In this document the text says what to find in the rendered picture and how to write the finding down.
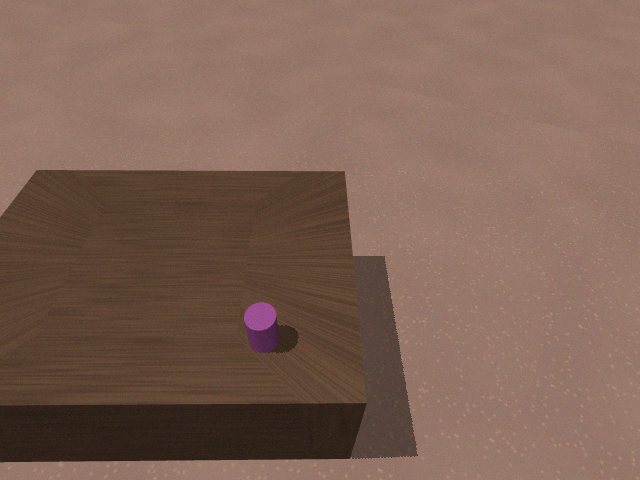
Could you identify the can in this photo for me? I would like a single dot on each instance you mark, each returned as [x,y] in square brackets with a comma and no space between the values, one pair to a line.
[262,328]

